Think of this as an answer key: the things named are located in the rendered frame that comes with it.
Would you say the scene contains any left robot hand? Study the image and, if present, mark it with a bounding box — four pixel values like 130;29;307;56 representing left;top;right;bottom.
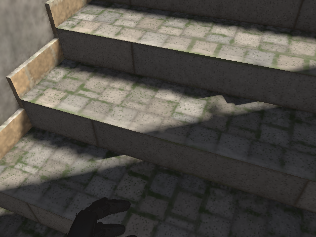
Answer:
65;197;137;237

